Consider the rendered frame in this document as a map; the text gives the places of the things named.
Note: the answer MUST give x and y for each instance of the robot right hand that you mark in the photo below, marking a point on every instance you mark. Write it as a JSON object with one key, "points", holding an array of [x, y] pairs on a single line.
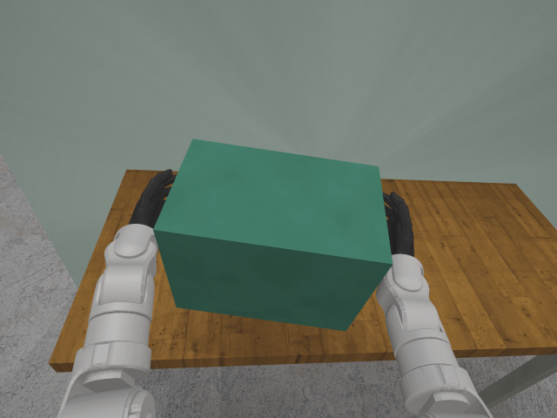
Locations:
{"points": [[399, 225]]}

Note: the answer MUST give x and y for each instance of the robot left hand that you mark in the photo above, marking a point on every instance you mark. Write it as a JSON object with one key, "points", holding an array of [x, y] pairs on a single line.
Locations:
{"points": [[150, 204]]}

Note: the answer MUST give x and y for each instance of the left robot forearm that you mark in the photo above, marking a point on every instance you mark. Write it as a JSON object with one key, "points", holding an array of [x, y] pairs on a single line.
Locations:
{"points": [[116, 353]]}

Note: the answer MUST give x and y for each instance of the right robot forearm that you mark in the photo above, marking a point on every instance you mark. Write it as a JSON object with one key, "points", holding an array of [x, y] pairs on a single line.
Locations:
{"points": [[431, 378]]}

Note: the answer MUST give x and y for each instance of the carton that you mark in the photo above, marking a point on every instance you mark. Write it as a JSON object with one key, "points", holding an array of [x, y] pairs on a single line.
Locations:
{"points": [[273, 235]]}

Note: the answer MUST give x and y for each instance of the left robot upper arm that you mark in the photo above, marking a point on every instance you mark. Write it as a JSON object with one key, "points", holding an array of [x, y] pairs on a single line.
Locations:
{"points": [[120, 403]]}

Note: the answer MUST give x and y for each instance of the table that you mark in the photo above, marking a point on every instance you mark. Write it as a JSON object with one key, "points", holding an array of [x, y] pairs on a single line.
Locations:
{"points": [[489, 257]]}

